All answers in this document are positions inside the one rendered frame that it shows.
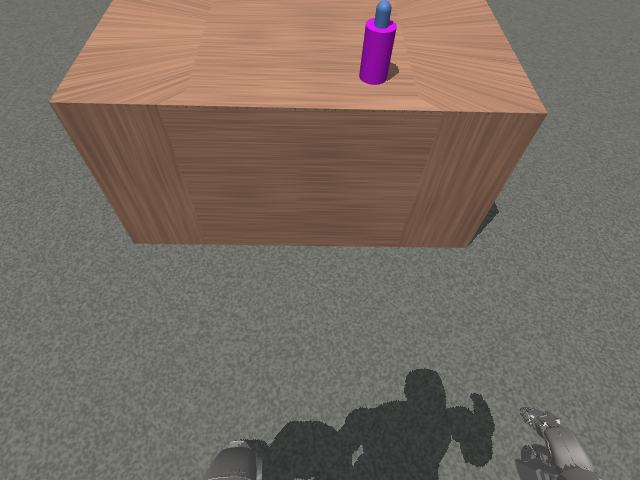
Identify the right robot hand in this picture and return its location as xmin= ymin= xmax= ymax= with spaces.
xmin=515 ymin=407 xmax=596 ymax=480

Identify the bottle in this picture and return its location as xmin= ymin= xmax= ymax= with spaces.
xmin=359 ymin=0 xmax=397 ymax=85

